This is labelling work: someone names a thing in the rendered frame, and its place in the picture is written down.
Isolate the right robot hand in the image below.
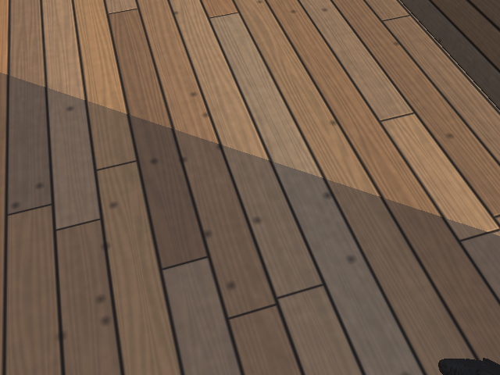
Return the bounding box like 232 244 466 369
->
438 358 500 375

